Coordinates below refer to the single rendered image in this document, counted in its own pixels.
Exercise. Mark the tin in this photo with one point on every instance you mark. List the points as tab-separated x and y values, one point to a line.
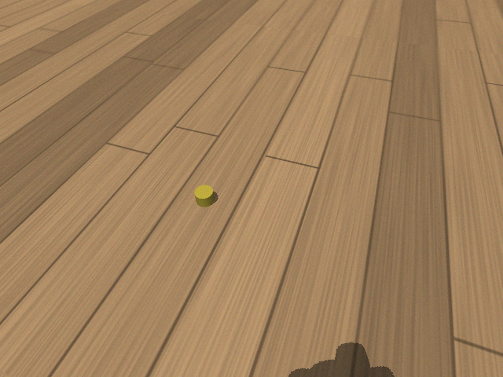
204	195

